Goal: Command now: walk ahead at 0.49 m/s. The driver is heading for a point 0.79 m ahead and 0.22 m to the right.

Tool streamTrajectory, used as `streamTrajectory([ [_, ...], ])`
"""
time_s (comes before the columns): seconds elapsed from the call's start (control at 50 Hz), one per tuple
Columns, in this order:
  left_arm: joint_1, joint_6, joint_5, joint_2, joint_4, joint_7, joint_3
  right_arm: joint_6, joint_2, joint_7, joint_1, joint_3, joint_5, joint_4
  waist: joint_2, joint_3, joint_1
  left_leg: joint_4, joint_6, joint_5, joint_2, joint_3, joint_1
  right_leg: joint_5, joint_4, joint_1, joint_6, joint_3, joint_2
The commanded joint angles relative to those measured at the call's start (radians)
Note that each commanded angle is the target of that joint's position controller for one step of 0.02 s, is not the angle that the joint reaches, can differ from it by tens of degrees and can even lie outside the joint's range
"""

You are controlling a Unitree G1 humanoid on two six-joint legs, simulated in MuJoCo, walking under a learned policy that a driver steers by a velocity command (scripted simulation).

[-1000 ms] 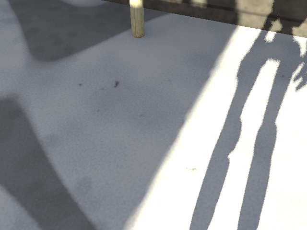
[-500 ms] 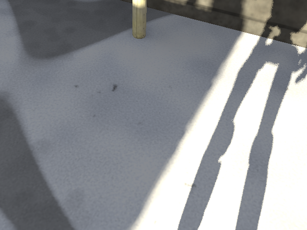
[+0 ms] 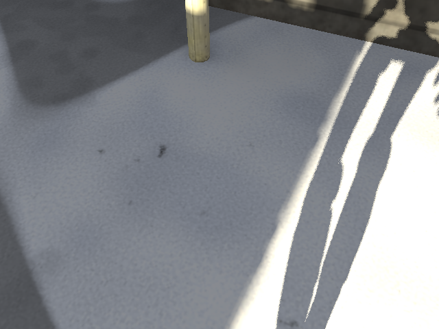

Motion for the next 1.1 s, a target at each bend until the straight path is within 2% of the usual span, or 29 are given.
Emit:
streamTrajectory([
  [0.02, 0.133, -0.013, -0.008, 0.07, 0.017, 0.002, 0.014, -0.01, -0.093, 0.007, -0.032, -0.027, -0.014, -0.085, 0.0, -0.033, 0.03, 0.134, 0.015, 0.11, 0.095, -0.063, -0.387, -0.132, -0.403, 0.287, -0.136, 0.496, -0.347],
  [0.04, 0.151, -0.021, -0.008, 0.041, 0.037, 0.008, 0.003, 0.004, -0.072, 0.011, -0.009, -0.025, -0.027, -0.081, -0.012, -0.027, -0.001, 0.085, 0.003, 0.115, 0.112, -0.064, -0.325, -0.046, -0.413, 0.22, -0.111, 0.419, -0.309],
  [0.06, 0.177, -0.03, -0.007, 0.036, 0.051, 0.011, -0.001, 0.016, -0.049, 0.016, 0.008, -0.023, -0.031, -0.074, -0.021, -0.03, -0.014, 0.052, -0.007, 0.114, 0.116, -0.058, -0.294, 0.015, -0.418, 0.197, -0.101, 0.371, -0.293],
  [0.12, 0.246, -0.045, -0.008, 0.08, 0.074, 0.014, 0.002, 0.038, -0.049, 0.025, -0.063, -0.025, -0.034, -0.105, -0.041, -0.007, -0.021, -0.038, -0.032, 0.162, 0.133, -0.025, -0.351, 0.104, -0.445, 0.191, -0.099, 0.29, -0.267],
  [0.18, 0.302, -0.043, -0.011, 0.09, 0.078, 0.012, -0.001, 0.045, -0.07, 0.032, -0.219, -0.026, -0.029, -0.16, -0.049, 0.029, 0.011, -0.176, -0.059, 0.272, 0.154, 0.004, -0.459, 0.132, -0.477, 0.239, -0.089, 0.251, -0.249],
  [0.24, 0.358, -0.042, -0.012, 0.087, 0.085, 0.012, -0.007, 0.043, -0.063, 0.035, -0.338, -0.019, -0.019, -0.199, -0.057, 0.034, 0.044, -0.341, -0.074, 0.358, 0.139, 0.035, -0.47, 0.238, -0.468, 0.298, -0.065, 0.206, -0.229],
  [0.36, 0.453, -0.039, -0.001, 0.096, 0.115, 0.023, -0.01, 0.032, -0.067, 0.036, -0.492, -0.013, -0.014, -0.255, -0.081, 0.041, 0.091, -0.525, -0.044, 0.357, 0.09, 0.074, -0.474, 0.417, -0.4, 0.484, -0.068, 0.178, -0.264],
  [0.42, 0.422, -0.036, 0.005, 0.116, 0.118, 0.032, -0.005, 0.02, -0.085, 0.031, -0.46, -0.021, -0.014, -0.26, -0.094, 0.026, 0.051, -0.594, 0.001, 0.253, 0.05, 0.088, -0.372, 0.642, -0.305, 0.532, -0.053, 0.158, -0.288],
  [0.44, 0.41, -0.034, 0.005, 0.124, 0.118, 0.033, -0.003, 0.014, -0.1, 0.024, -0.39, -0.03, -0.016, -0.241, -0.101, -0.009, 0.019, -0.614, 0.017, 0.22, 0.017, 0.095, -0.261, 0.779, -0.218, 0.519, -0.041, 0.159, -0.283],
  [0.46, 0.39, -0.031, 0.001, 0.131, 0.116, 0.031, -0.002, 0.005, -0.119, 0.015, -0.242, -0.043, -0.019, -0.194, -0.083, -0.081, -0.048, -0.678, 0.038, 0.246, -0.011, 0.104, -0.086, 0.824, -0.059, 0.487, -0.025, 0.144, -0.256],
  [0.48, 0.369, -0.031, -0.009, 0.119, 0.1, 0.027, -0.008, -0.008, -0.167, 0.004, -0.06, -0.062, -0.038, -0.142, -0.052, -0.186, -0.118, -0.696, 0.069, 0.267, 0.068, 0.025, 0.186, 0.639, 0.159, 0.323, -0.007, 0.126, -0.215],
  [0.5, 0.418, -0.031, -0.047, 0.03, 0.057, 0.017, -0.03, -0.013, -0.277, -0.006, 0.077, -0.088, -0.067, -0.132, 0.122, -0.346, -0.122, -0.737, 0.145, 0.137, 0.378, -0.365, 0.493, 0.146, 0.517, 0.008, 0.036, 0.064, -0.096],
  [0.52, 0.468, -0.025, -0.048, 0.067, 0.072, 0.021, -0.011, 0.004, -0.285, 0.007, 0.042, -0.094, -0.04, -0.134, 0.173, -0.406, -0.087, -0.86, 0.206, 0.128, 0.491, -0.655, 0.512, -0.328, 0.724, -0.149, 0.034, 0.142, 0.0],
  [0.54, 0.388, -0.015, -0.029, 0.11, 0.062, 0.024, 0.004, 0.01, -0.223, 0.012, -0.074, -0.078, -0.021, -0.152, 0.063, -0.25, -0.042, -0.88, 0.168, 0.058, 0.442, -0.509, 0.365, -0.245, 0.755, -0.2, 0.025, 0.195, -0.076],
  [0.56, 0.321, -0.017, -0.021, 0.085, 0.046, 0.018, -0.001, 0.003, -0.15, 0.015, -0.157, -0.057, -0.016, -0.164, 0.021, -0.125, -0.025, -0.93, 0.134, 0.079, 0.398, -0.373, 0.209, -0.169, 0.709, -0.2, 0.027, 0.194, -0.114],
  [0.58, 0.303, -0.011, -0.017, 0.06, 0.045, 0.014, 0.0, -0.004, -0.112, 0.015, -0.191, -0.046, -0.018, -0.162, 0.016, -0.061, 0.002, -0.966, 0.088, 0.129, 0.35, -0.268, 0.111, -0.127, 0.655, -0.169, 0.028, 0.19, -0.141],
  [0.6, 0.302, 0.002, 0.0, 0.054, 0.042, 0.008, 0.003, -0.011, -0.088, 0.008, -0.187, -0.038, -0.015, -0.148, 0.042, -0.033, 0.024, -0.983, 0.058, 0.194, 0.314, -0.185, 0.049, -0.107, 0.619, -0.138, 0.034, 0.189, -0.158],
  [0.64, 0.311, 0.028, 0.009, 0.03, 0.038, -0.006, 0.005, -0.026, -0.083, -0.001, -0.143, -0.034, -0.011, -0.129, 0.053, -0.031, 0.045, -0.993, 0.04, 0.306, 0.29, -0.091, 0.021, -0.075, 0.61, -0.121, 0.044, 0.176, -0.158],
  [0.7, 0.223, 0.047, 0.007, 0.023, -0.003, -0.018, 0.007, -0.04, -0.112, -0.004, -0.093, -0.04, -0.006, -0.114, 0.051, -0.014, 0.051, -1.005, 0.03, 0.421, 0.276, 0.016, 0.048, 0.018, 0.578, -0.221, 0.056, 0.155, -0.171],
  [0.8, 0.029, 0.046, 0.002, 0.022, -0.082, -0.035, -0.004, -0.042, -0.109, -0.011, -0.033, -0.032, -0.009, -0.1, 0.052, 0.031, 0.023, -1.005, 0.015, 0.551, 0.242, 0.147, 0.082, 0.183, 0.32, -0.269, 0.068, 0.095, -0.157],
  [0.88, -0.095, 0.043, 0.007, 0.022, -0.138, -0.044, -0.016, -0.034, -0.141, -0.024, 0.037, -0.037, -0.01, -0.078, 0.051, 0.045, -0.01, -0.982, 0.014, 0.672, 0.277, 0.203, 0.195, 0.18, 0.131, -0.236, 0.041, 0.013, -0.128],
  [0.94, -0.084, 0.044, 0.011, 0.045, -0.149, -0.043, -0.007, -0.019, -0.167, -0.035, 0.042, -0.043, -0.014, -0.072, 0.072, 0.014, 0.014, -0.865, 0.008, 0.987, 0.298, 0.25, 0.293, 0.068, 0.078, -0.164, -0.009, -0.03, -0.072],
  [0.98, 0.016, 0.045, 0.013, 0.072, -0.127, -0.035, 0.007, -0.004, -0.198, -0.04, 0.023, -0.052, -0.018, -0.08, 0.099, -0.049, 0.062, -0.682, 0.013, 1.207, 0.307, 0.269, 0.328, -0.045, 0.069, -0.051, -0.055, -0.054, -0.008],
  [1.0, 0.103, 0.041, 0.014, 0.094, -0.104, -0.03, 0.019, 0.006, -0.213, -0.037, 0.016, -0.057, -0.018, -0.088, 0.098, -0.102, 0.095, -0.528, 0.016, 1.196, 0.31, 0.268, 0.311, -0.082, 0.034, 0.049, -0.079, -0.049, 0.022],
  [1.02, 0.233, 0.032, 0.022, 0.127, -0.064, -0.021, 0.038, 0.013, -0.221, -0.029, -0.001, -0.06, -0.014, -0.102, 0.056, -0.17, 0.159, -0.299, -0.006, 1.042, 0.295, 0.279, 0.212, -0.055, -0.065, 0.242, -0.109, -0.011, 0.034],
  [1.04, 0.317, 0.027, 0.032, 0.22, -0.051, -0.008, 0.067, 0.012, -0.176, -0.022, -0.001, -0.051, -0.013, -0.137, -0.061, -0.256, 0.182, 0.012, -0.034, 0.538, 0.245, 0.271, -0.032, -0.136, -0.095, 0.471, -0.169, 0.269, -0.179],
  [1.06, 0.269, 0.038, 0.014, 0.308, -0.079, -0.008, 0.085, 0.004, -0.115, 0.0, -0.013, -0.044, 0.004, -0.224, -0.256, -0.306, 0.107, 0.353, -0.091, -0.176, -0.007, 0.142, -0.457, -0.116, -0.248, 0.689, -0.338, 0.861, -0.413],
  [1.08, 0.273, 0.051, -0.004, 0.282, -0.078, -0.002, 0.078, -0.009, -0.176, 0.006, -0.146, -0.05, -0.008, -0.249, -0.058, -0.227, 0.135, 0.341, -0.08, -0.079, 0.056, -0.026, -0.578, -0.09, -0.307, 0.636, -0.302, 0.789, -0.396],
  [1.1, 0.222, 0.05, -0.009, 0.239, -0.075, 0.005, 0.065, -0.023, -0.164, 0.01, -0.177, -0.045, 0.003, -0.267, -0.029, -0.126, 0.101, 0.268, -0.073, 0.021, 0.098, -0.031, -0.586, -0.015, -0.317, 0.524, -0.264, 0.661, -0.377],
])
